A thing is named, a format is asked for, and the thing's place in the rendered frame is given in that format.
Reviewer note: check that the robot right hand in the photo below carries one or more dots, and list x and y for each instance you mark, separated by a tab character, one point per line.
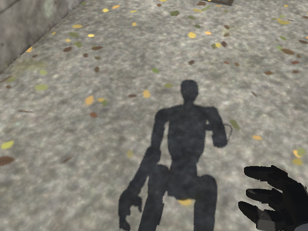
290	205

